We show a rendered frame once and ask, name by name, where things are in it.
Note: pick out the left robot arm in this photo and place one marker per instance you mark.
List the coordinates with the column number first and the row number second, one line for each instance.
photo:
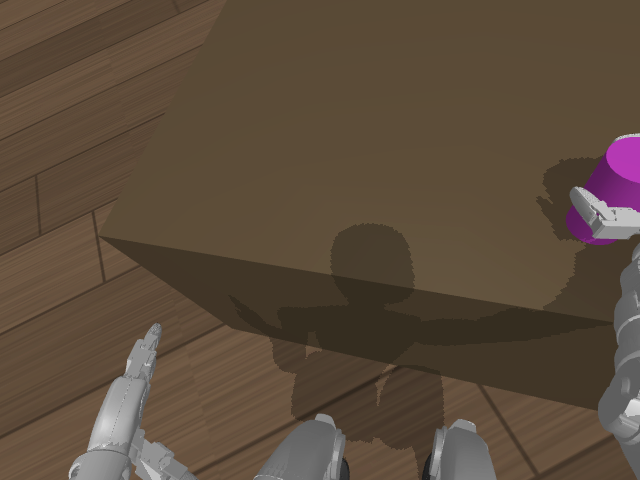
column 101, row 465

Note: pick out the can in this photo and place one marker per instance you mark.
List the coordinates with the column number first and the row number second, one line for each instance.
column 615, row 180

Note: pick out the right robot hand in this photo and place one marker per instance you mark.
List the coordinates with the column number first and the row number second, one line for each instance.
column 612, row 222

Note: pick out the right robot arm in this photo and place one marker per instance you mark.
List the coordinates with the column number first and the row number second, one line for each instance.
column 619, row 407

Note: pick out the left robot hand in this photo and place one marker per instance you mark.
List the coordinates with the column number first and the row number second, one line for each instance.
column 117, row 426

